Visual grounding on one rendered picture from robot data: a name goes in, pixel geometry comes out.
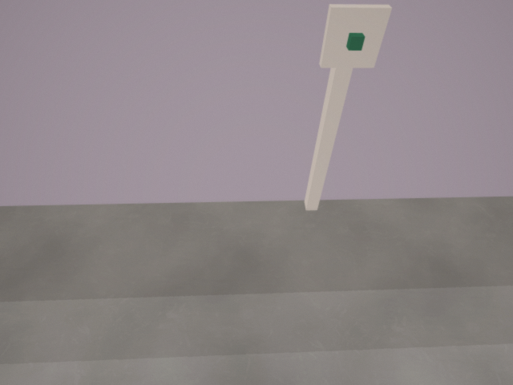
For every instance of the panel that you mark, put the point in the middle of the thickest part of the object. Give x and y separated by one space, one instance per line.
342 19

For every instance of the button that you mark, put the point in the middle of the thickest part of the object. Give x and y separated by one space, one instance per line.
355 41

